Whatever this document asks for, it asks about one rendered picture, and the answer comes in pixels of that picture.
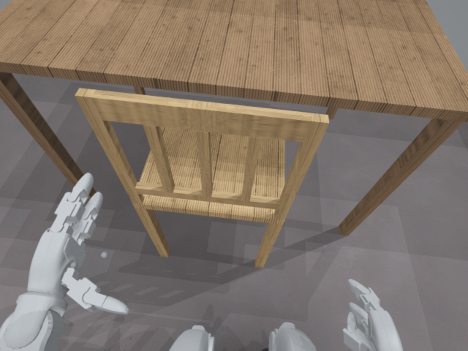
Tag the left robot forearm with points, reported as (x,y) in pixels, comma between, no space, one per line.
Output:
(35,325)

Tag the chair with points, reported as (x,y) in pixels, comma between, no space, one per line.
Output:
(207,158)

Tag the right robot shin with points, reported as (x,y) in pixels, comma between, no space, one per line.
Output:
(287,325)

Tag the table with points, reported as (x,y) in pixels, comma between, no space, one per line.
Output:
(383,56)

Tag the robot right thigh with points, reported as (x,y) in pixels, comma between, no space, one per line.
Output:
(289,339)

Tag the robot right hand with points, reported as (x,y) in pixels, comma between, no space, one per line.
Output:
(378,330)

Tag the robot left hand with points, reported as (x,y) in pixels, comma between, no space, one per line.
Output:
(63,244)

